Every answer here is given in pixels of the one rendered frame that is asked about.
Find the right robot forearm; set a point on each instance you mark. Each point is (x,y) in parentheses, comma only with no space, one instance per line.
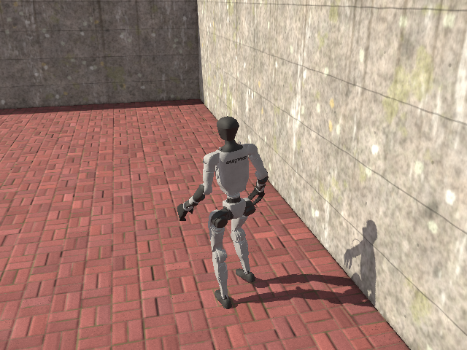
(260,184)

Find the left robot forearm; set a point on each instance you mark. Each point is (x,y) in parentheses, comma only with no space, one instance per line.
(195,199)

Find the right robot hand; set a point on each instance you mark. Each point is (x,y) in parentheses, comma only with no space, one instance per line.
(254,193)

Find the robot right upper arm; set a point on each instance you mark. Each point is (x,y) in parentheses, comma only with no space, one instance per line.
(261,172)

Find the left robot thigh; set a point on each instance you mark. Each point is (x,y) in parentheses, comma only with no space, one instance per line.
(218,219)

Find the robot left upper arm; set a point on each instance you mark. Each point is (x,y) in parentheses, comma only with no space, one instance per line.
(210,161)

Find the left robot hand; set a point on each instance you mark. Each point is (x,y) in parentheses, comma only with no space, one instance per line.
(182,213)

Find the humanoid robot head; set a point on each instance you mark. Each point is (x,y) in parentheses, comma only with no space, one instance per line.
(227,129)

